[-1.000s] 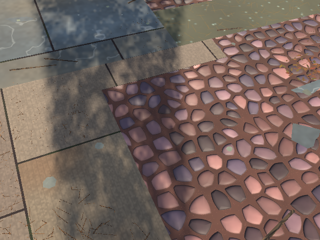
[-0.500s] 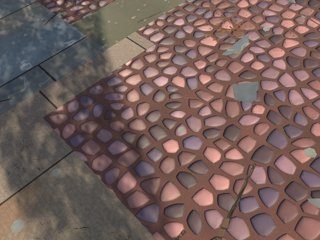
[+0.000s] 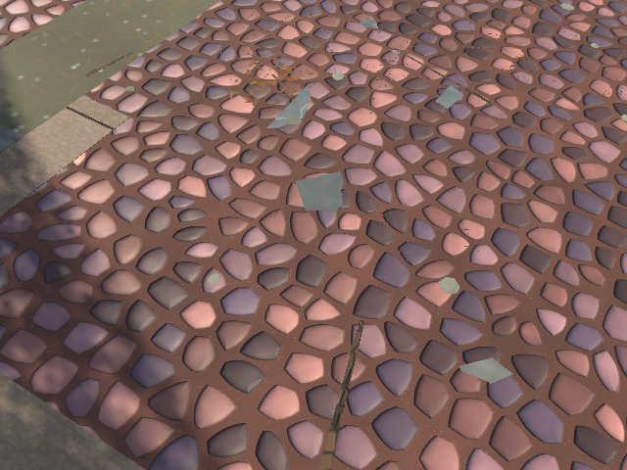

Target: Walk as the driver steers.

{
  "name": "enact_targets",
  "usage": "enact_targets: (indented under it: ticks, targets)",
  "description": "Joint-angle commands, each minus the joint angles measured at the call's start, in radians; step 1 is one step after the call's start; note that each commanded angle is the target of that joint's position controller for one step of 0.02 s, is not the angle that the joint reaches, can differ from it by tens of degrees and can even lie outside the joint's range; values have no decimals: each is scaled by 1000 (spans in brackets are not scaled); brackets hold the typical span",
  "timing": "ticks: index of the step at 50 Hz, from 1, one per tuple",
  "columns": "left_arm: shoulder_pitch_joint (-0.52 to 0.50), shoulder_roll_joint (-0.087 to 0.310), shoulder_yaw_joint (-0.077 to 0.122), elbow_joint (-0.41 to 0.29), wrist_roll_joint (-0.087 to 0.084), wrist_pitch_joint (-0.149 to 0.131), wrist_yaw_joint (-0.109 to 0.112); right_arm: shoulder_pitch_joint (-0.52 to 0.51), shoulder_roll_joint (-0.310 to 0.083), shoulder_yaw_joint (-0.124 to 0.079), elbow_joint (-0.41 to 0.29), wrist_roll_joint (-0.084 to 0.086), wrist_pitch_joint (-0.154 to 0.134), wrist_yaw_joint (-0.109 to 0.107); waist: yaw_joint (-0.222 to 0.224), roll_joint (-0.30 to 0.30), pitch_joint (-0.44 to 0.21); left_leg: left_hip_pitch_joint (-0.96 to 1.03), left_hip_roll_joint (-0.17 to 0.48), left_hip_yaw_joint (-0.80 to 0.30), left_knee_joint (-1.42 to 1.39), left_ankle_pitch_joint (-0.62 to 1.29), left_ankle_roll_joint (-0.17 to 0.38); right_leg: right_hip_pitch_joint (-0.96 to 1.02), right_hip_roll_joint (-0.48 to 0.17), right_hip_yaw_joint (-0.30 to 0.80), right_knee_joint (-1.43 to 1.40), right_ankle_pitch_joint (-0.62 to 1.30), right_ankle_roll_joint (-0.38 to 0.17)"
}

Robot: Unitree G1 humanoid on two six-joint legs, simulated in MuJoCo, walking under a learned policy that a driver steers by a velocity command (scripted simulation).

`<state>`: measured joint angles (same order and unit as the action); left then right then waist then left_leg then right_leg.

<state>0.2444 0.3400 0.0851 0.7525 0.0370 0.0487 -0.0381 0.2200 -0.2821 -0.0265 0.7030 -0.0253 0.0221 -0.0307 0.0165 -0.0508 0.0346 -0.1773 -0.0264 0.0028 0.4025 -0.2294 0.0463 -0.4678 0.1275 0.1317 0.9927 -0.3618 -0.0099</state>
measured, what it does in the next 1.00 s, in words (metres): walks ahead, turning right: right foot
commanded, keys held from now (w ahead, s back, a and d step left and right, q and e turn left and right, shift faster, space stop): w+e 0.20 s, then e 0.44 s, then no key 0.36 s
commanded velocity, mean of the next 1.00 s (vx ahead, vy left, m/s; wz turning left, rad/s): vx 0.15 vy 0.00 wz -0.49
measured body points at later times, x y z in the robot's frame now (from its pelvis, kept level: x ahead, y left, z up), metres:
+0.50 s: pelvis +0.12 -0.09 -0.02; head +0.16 -0.12 +0.43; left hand +0.37 +0.11 -0.11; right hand +0.09 -0.37 -0.15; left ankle +0.07 +0.08 -0.66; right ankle +0.16 -0.16 -0.74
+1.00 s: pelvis +0.20 -0.11 +0.00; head +0.22 -0.12 +0.45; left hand +0.38 +0.10 -0.13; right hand +0.19 -0.40 -0.12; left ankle +0.27 +0.00 -0.73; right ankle +0.16 -0.16 -0.75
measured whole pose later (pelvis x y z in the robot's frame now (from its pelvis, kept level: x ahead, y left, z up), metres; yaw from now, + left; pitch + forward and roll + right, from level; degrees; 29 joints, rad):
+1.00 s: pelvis +0.20 -0.11 +0.00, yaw -28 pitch +1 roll +0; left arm 0.30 0.26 0.02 0.81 0.02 0.01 0.02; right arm 0.17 -0.27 -0.03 0.77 0.00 0.06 -0.03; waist 0.03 0.01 0.03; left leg -0.33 0.00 -0.03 0.66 -0.36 0.00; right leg -0.18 0.17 0.18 0.39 -0.20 -0.10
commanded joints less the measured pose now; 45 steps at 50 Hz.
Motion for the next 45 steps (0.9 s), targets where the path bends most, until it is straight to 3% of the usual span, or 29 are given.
enact_targets:
  ticks: [1, 5, 10, 13, 16, 17, 18, 19, 20, 21, 22, 23, 24, 25, 28, 33, 39, 45]
  targets:
    - [0, 94, 22, -49, 0, -10, -29, -20, -146, -40, -61, 2, -35, 3, -12, 179, 27, 88, 245, -242, -274, -293, 103, -200, -67, -28, 151, 55, 21]
    - [-86, 71, 11, -69, -1, -16, -41, 93, -155, -53, -12, 0, -65, 13, -65, 161, 45, 198, 275, -181, -287, -222, 112, -284, -102, -37, 76, 105, 40]
    - [-170, 42, -3, -94, 0, -26, -53, 141, -158, -62, 29, -2, -86, 22, -88, 159, 67, 224, 311, -87, -295, -127, 127, -286, -148, -78, -79, 141, 38]
    - [-215, 5, -23, -122, -1, -35, -59, 124, -157, -62, 44, -2, -90, 25, -78, 172, 81, 151, 298, 45, -211, 208, 111, -153, -163, -152, -233, 121, 17]
    - [-200, 15, -23, -138, 2, -37, -48, 129, -186, -70, 59, 12, -74, 23, -65, 217, 25, 126, 298, 112, -61, 536, 76, 7, -115, -230, -341, 73, -27]
    - [-161, 26, -17, -133, 6, -39, -40, 127, -191, -69, 61, 20, -69, 21, -44, 213, -7, 130, 295, 132, 33, 659, 62, 70, -88, -236, -385, 73, -48]
    - [-58, 34, -8, -104, 15, -48, -28, 110, -191, -66, 58, 30, -63, 21, 9, 171, -74, 105, 267, 176, 206, 703, 37, 201, -50, -238, -473, 142, -71]
    - [74, 75, 9, -63, 25, -58, -9, 127, -174, -58, 53, 29, -62, 23, 67, 83, -172, -7, 228, 205, 437, 544, -6, 404, -61, -179, -551, 222, -96]
    - [115, 195, 34, -74, 17, -63, 9, 180, -54, -25, 2, 13, -56, 33, 35, -155, -263, -309, 138, 210, 738, -221, -56, 643, -381, 220, -575, 340, -175]
    - [137, 277, 56, -104, -36, -56, 10, 150, -104, -36, -36, -2, -42, 27, 66, -177, -350, -436, 20, 55, 913, -422, -78, 664, -531, 575, -645, 578, -313]
    - [121, 220, 47, -88, -52, -49, 15, 99, -144, -46, -31, -1, -28, 22, 67, -42, -272, -469, 79, -22, 940, -353, -71, 624, -491, 405, -617, 659, -322]
    - [70, 156, 27, -84, -48, -49, 23, 74, -122, -37, -25, 9, -31, 22, 37, -25, -147, -469, 102, -20, 900, -276, -65, 506, -434, 288, -615, 728, -301]
    - [16, 107, 12, -86, -40, -49, 28, 76, -118, -36, -11, 6, -33, 20, -1, -2, -90, -441, 129, -28, 823, -215, -62, 430, -356, 204, -627, 749, -248]
    - [-15, 85, 5, -90, -42, -49, 35, 96, -126, -38, -4, -6, -24, 20, -28, -27, -82, -400, 134, -30, 779, -179, -69, 385, -310, 168, -637, 768, -224]
    - [-20, 95, 6, -86, -35, -59, 31, 132, -124, -40, 15, -10, 5, 25, -52, -10, -129, -340, 106, -22, 752, -128, -87, 342, -273, 136, -645, 844, -209]
    - [23, 103, 12, -71, -35, -51, 39, 37, -112, -42, -8, -7, 29, 20, -19, -22, -102, -424, 94, -44, 665, -60, -100, 346, -260, 204, -690, 617, -184]
    - [90, 77, -2, -38, -25, -50, 54, -28, -103, -44, -10, 0, 32, 13, 9, -21, -83, -444, 83, -62, 574, -49, -87, 410, -282, 249, -689, 619, -170]
    - [106, 64, -19, -3, -12, -48, 60, -64, -86, -33, -5, 14, 30, 11, 18, -29, -60, -309, 46, -46, 411, -126, -62, 391, -277, 252, -654, 673, -181]
Velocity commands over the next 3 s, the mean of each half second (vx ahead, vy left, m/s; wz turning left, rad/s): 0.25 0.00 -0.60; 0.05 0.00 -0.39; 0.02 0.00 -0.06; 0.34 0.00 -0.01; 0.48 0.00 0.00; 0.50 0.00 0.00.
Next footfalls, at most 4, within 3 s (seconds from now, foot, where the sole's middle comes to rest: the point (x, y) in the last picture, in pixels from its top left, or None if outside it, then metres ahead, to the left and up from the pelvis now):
0.38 right None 0.20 -0.17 -0.78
1.04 left None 0.30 -0.02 -0.78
1.76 right None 0.26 -0.25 -0.78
2.24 left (427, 409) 0.64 -0.27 -0.78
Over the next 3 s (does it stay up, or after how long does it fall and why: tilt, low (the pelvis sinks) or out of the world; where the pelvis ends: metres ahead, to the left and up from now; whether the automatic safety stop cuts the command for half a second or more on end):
stays up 0.82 -0.48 0.00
